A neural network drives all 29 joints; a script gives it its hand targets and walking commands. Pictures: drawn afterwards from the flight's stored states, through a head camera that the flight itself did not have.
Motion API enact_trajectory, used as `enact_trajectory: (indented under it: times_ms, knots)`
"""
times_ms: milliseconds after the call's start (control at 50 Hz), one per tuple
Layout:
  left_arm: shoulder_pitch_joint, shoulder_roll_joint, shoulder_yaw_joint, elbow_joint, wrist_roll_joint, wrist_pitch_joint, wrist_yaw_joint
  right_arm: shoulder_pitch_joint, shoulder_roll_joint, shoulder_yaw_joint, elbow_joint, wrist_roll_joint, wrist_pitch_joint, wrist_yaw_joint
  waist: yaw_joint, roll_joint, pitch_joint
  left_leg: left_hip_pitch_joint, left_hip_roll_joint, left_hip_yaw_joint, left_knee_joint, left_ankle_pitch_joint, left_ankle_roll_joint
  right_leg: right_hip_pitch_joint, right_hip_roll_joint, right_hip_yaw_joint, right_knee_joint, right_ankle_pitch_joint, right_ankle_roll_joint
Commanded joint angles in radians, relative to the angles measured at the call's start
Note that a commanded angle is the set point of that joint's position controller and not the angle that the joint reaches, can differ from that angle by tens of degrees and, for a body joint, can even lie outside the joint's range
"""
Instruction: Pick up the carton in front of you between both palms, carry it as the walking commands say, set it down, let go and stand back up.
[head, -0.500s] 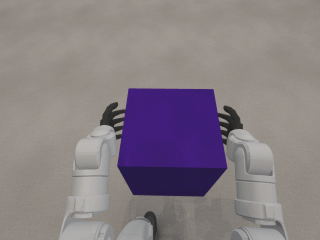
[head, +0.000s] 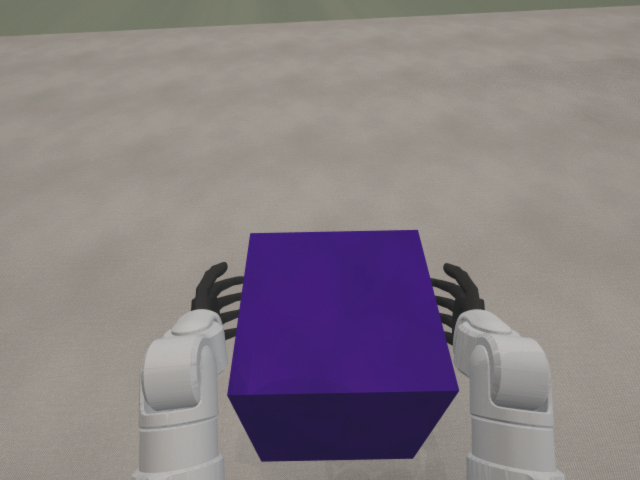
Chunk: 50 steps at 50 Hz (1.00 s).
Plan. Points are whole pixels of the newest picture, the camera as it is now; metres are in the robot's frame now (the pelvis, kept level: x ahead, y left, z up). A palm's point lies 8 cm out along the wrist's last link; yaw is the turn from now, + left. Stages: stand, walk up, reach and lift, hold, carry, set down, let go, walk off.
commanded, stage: carry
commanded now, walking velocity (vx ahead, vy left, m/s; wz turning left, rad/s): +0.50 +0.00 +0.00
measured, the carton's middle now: (335, 351) +0.29 +0.00 +0.03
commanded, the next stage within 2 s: none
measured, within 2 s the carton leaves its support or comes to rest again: neither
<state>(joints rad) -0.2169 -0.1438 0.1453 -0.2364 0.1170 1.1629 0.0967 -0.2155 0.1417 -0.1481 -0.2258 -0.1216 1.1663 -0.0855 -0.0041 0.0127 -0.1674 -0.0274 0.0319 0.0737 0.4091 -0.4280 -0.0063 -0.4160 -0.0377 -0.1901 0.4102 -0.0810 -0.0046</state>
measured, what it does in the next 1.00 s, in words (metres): walks ahead: left foot, then right foot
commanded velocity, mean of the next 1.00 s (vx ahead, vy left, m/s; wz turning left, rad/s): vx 0.50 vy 0.00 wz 0.00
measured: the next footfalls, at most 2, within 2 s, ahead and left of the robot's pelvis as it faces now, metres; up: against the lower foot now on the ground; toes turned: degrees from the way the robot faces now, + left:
left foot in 0.46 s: +0.42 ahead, +0.12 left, +0.00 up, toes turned +11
right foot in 0.94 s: +0.71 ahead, -0.11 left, +0.00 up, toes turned -11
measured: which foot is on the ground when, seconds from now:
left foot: down 0.00-0.02, up 0.04-0.44, down 0.46-0.96, up 0.98-1.00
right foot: down 0.00-0.50, up 0.52-0.92, down 0.94-1.00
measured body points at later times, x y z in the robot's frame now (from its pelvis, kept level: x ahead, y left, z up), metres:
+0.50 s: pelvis +0.28 +0.02 -0.01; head +0.24 +0.03 +0.44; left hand +0.55 +0.18 +0.09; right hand +0.56 -0.13 +0.09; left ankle +0.38 +0.11 -0.73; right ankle +0.11 -0.09 -0.72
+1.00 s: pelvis +0.58 -0.02 -0.01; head +0.56 -0.03 +0.44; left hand +0.86 +0.14 +0.09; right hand +0.86 -0.17 +0.07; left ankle +0.40 +0.11 -0.69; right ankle +0.67 -0.11 -0.73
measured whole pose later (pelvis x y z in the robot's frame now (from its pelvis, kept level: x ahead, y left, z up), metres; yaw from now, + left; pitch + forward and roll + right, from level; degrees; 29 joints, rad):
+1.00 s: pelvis +0.58 -0.02 -0.01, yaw +1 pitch +3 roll +0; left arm -0.19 -0.14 0.10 -0.28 0.12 1.20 0.09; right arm -0.17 0.12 -0.12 -0.32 -0.12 1.23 -0.09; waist 0.01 0.04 -0.12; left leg -0.15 0.11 0.11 0.81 -0.47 -0.03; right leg -0.45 -0.06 -0.23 0.54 -0.13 -0.07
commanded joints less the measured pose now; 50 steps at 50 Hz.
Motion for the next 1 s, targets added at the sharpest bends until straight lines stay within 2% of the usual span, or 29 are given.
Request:
enact_trajectory:
  times_ms: [0, 20, 40, 80, 100, 120, 160, 220, 300, 360, 400, 440, 460, 480, 500, 520, 540, 560, 580, 600, 660, 720, 840, 880, 900, 920, 940, 960, 980]
  knots:
    - [-0.39, -0.881, -0.703, 0.01, -0.379, 0.033, -0.267, -0.467, 0.866, 0.719, -0.071, 0.397, 0.037, 0.259, 0.021, -0.213, -0.267, -0.458, 0.014, 0.081, 0.537, 0.197, 0.004, 0.599, -0.334, 0.508, -0.094, -0.188, -0.14]
    - [-0.398, -0.887, -0.695, 0.014, -0.386, 0.03, -0.269, -0.506, 0.862, 0.734, -0.105, 0.416, 0.046, 0.261, 0.026, -0.338, -0.234, -0.682, -0.052, 0.018, 0.693, -0.074, 0.006, 0.658, -0.408, 0.723, -0.174, -0.155, -0.229]
    - [-0.412, -0.905, -0.7, -0.015, -0.4, 0.031, -0.271, -0.526, 0.884, 0.747, -0.107, 0.425, 0.045, 0.262, 0.02, -0.262, -0.211, -0.714, 0.021, -0.054, 0.783, -0.077, 0.026, 0.601, -0.399, 0.663, -0.175, -0.148, -0.227]
    - [-0.441, -0.94, -0.722, -0.061, -0.422, 0.03, -0.276, -0.522, 0.91, 0.757, -0.122, 0.436, 0.034, 0.261, 0.015, -0.101, -0.183, -0.674, 0.086, -0.073, 0.753, 0.022, 0.031, 0.463, -0.344, 0.493, -0.196, -0.152, -0.171]
    - [-0.45, -0.949, -0.734, -0.077, -0.431, 0.028, -0.278, -0.507, 0.917, 0.763, -0.126, 0.434, 0.029, 0.259, 0.011, -0.076, -0.177, -0.632, 0.105, -0.072, 0.681, 0.082, 0.022, 0.403, -0.319, 0.413, -0.226, -0.171, -0.14]
    - [-0.448, -0.952, -0.739, -0.081, -0.434, 0.026, -0.28, -0.499, 0.93, 0.766, -0.127, 0.432, 0.026, 0.255, 0.012, -0.094, -0.179, -0.593, 0.098, -0.044, 0.616, 0.125, 0.011, 0.372, -0.295, 0.343, -0.248, -0.171, -0.124]
    - [-0.418, -0.942, -0.747, -0.09, -0.44, 0.025, -0.284, -0.454, 0.94, 0.769, -0.12, 0.419, 0.02, 0.248, 0.013, -0.126, -0.171, -0.561, 0.085, -0.006, 0.501, 0.167, -0.011, 0.355, -0.266, 0.263, -0.277, -0.167, -0.124]
    - [-0.387, -0.917, -0.752, -0.105, -0.44, 0.025, -0.289, -0.407, 0.929, 0.766, -0.12, 0.401, 0.016, 0.24, 0.017, -0.129, -0.133, -0.568, 0.078, 0.029, 0.314, 0.252, -0.025, 0.388, -0.242, 0.194, -0.289, -0.113, -0.123]
    - [-0.365, -0.875, -0.745, -0.126, -0.429, 0.034, -0.285, -0.395, 0.892, 0.764, -0.153, 0.401, 0.027, 0.235, 0.023, -0.14, -0.081, -0.555, 0.058, 0.079, 0.171, 0.341, -0.01, 0.428, -0.223, 0.132, -0.264, 0.032, -0.113]
    - [-0.363, -0.839, -0.734, -0.112, -0.412, 0.048, -0.276, -0.406, 0.852, 0.757, -0.152, 0.407, 0.046, 0.236, 0.025, -0.152, -0.041, -0.53, 0.04, 0.109, 0.108, 0.356, 0.004, 0.455, -0.213, 0.104, -0.221, 0.112, -0.107]
    - [-0.363, -0.822, -0.728, -0.097, -0.402, 0.058, -0.271, -0.407, 0.83, 0.748, -0.139, 0.408, 0.058, 0.239, 0.023, -0.162, -0.033, -0.462, 0.024, 0.135, 0.061, 0.333, 0.019, 0.46, -0.21, 0.086, -0.151, 0.163, -0.092]
    - [-0.37, -0.815, -0.728, -0.087, -0.398, 0.066, -0.268, -0.388, 0.817, 0.729, -0.11, 0.403, 0.064, 0.242, 0.001, -0.104, -0.108, -0.162, -0.026, 0.197, 0.013, 0.281, 0.036, 0.346, -0.154, -0.008, 0.099, 0.282, -0.05]
    - [-0.371, -0.804, -0.725, -0.083, -0.397, 0.071, -0.269, -0.374, 0.808, 0.716, -0.092, 0.396, 0.066, 0.243, -0.016, -0.023, -0.178, 0.047, 0.086, 0.031, -0.015, 0.218, 0.057, 0.196, -0.125, -0.027, 0.299, 0.137, -0.008]
    - [-0.413, -0.812, -0.742, -0.114, -0.41, 0.081, -0.268, -0.369, 0.806, 0.702, -0.058, 0.379, 0.056, 0.245, -0.025, 0.238, -0.257, 0.261, 0.332, -0.425, -0.105, 0.109, 0.193, -0.093, -0.007, -0.018, 0.61, -0.096, 0.04]
    - [-0.43, -0.831, -0.751, -0.104, -0.42, 0.08, -0.272, -0.361, 0.839, 0.704, -0.053, 0.389, 0.051, 0.247, -0.022, 0.302, -0.238, 0.301, 0.391, -0.584, -0.177, 0.268, 0.253, -0.286, 0.042, 0.075, 0.758, -0.416, 0.032]
    - [-0.437, -0.872, -0.757, -0.085, -0.423, 0.071, -0.277, -0.385, 0.87, 0.71, -0.078, 0.404, 0.046, 0.25, -0.017, 0.215, -0.233, 0.274, 0.388, -0.491, -0.146, 0.359, 0.244, -0.319, -0.023, 0.159, 0.847, -0.419, 0.004]
    - [-0.439, -0.896, -0.754, -0.09, -0.428, 0.059, -0.281, -0.406, 0.909, 0.724, -0.098, 0.414, 0.038, 0.253, -0.02, 0.124, -0.233, 0.217, 0.369, -0.415, -0.134, 0.418, 0.222, -0.316, -0.058, 0.18, 0.859, -0.382, -0.009]
    - [-0.442, -0.921, -0.758, -0.094, -0.429, 0.047, -0.282, -0.433, 0.938, 0.735, -0.12, 0.425, 0.029, 0.257, -0.014, 0.043, -0.221, 0.147, 0.351, -0.336, -0.152, 0.395, 0.182, -0.292, -0.094, 0.196, 0.797, -0.316, -0.014]
    - [-0.441, -0.937, -0.762, -0.103, -0.424, 0.037, -0.28, -0.454, 0.96, 0.748, -0.137, 0.434, 0.021, 0.261, -0.006, 0.038, -0.209, 0.076, 0.326, -0.261, -0.185, 0.339, 0.151, -0.247, -0.109, 0.194, 0.723, -0.262, -0.012]
    - [-0.438, -0.951, -0.769, -0.114, -0.419, 0.029, -0.276, -0.462, 0.97, 0.756, -0.148, 0.44, 0.013, 0.264, -0.004, 0.067, -0.207, 0.037, 0.306, -0.204, -0.208, 0.306, 0.136, -0.214, -0.099, 0.17, 0.666, -0.223, -0.006]
    - [-0.396, -0.962, -0.773, -0.135, -0.404, 0.013, -0.26, -0.435, 0.955, 0.765, -0.181, 0.453, 0.007, 0.27, -0.005, 0.116, -0.183, 0.019, 0.278, -0.11, -0.268, 0.25, 0.144, -0.208, -0.092, 0.124, 0.496, -0.145, 0.017]
    - [-0.367, -0.932, -0.772, -0.167, -0.396, 0.017, -0.247, -0.409, 0.914, 0.764, -0.21, 0.456, 0.013, 0.269, -0.009, 0.118, -0.143, 0.051, 0.244, -0.034, -0.263, 0.353, 0.14, -0.208, -0.076, 0.076, 0.304, -0.061, 0.028]
    - [-0.351, -0.842, -0.758, -0.161, -0.401, 0.06, -0.254, -0.352, 0.827, 0.737, -0.174, 0.411, 0.048, 0.254, -0.018, 0.146, -0.055, 0.089, 0.221, 0.048, -0.209, 0.481, 0.099, -0.117, -0.044, 0.001, 0.088, 0.037, 0.005]
    - [-0.354, -0.828, -0.746, -0.143, -0.404, 0.071, -0.261, -0.367, 0.815, 0.735, -0.16, 0.403, 0.057, 0.251, -0.005, 0.138, -0.053, 0.066, 0.209, 0.084, -0.109, 0.516, 0.074, 0.005, -0.02, -0.042, 0.027, 0.02, -0.009]
    - [-0.345, -0.823, -0.736, -0.126, -0.403, 0.075, -0.264, -0.376, 0.813, 0.737, -0.157, 0.401, 0.061, 0.25, 0.008, 0.103, -0.085, 0.015, 0.171, 0.133, 0.025, 0.565, 0.053, 0.15, 0.021, -0.089, 0.003, -0.03, -0.012]
    - [-0.343, -0.82, -0.727, -0.109, -0.401, 0.078, -0.267, -0.377, 0.807, 0.736, -0.151, 0.398, 0.066, 0.249, 0.02, 0.043, -0.147, -0.106, 0.143, 0.153, 0.205, 0.529, 0.025, 0.36, -0.017, -0.032, 0.018, -0.083, -0.019]
    - [-0.325, -0.808, -0.712, -0.083, -0.39, 0.077, -0.269, -0.4, 0.796, 0.74, -0.162, 0.401, 0.073, 0.249, 0.033, -0.163, -0.197, -0.303, 0.071, 0.168, 0.475, 0.319, -0.016, 0.507, -0.24, 0.337, -0.094, -0.203, -0.074]
    - [-0.334, -0.821, -0.699, -0.043, -0.387, 0.068, -0.273, -0.43, 0.816, 0.753, -0.17, 0.413, 0.081, 0.249, 0.031, -0.396, -0.238, -0.595, -0.047, 0.096, 0.704, -0.02, -0.039, 0.692, -0.396, 0.679, -0.182, -0.161, -0.203]
    - [-0.348, -0.857, -0.711, -0.069, -0.406, 0.062, -0.276, -0.448, 0.845, 0.759, -0.158, 0.415, 0.073, 0.252, 0.027, -0.287, -0.222, -0.67, 0.01, -0.014, 0.822, -0.07, -0.007, 0.674, -0.4, 0.635, -0.178, -0.044, -0.206]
